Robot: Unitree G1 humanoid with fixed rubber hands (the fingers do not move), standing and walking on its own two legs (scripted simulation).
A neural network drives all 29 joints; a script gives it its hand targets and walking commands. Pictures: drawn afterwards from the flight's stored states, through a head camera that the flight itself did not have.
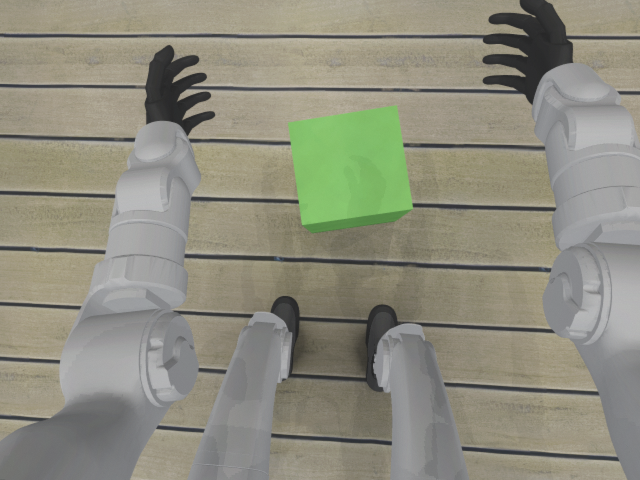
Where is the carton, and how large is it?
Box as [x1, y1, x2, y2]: [288, 105, 412, 232]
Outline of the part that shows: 396,105 288,122 302,225 311,232 394,221 412,209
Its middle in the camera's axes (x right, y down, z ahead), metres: +0.07 -0.13 +0.86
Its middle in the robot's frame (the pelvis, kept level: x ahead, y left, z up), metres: +0.52 +0.01 -0.53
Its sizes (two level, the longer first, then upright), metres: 0.210 0.200 0.250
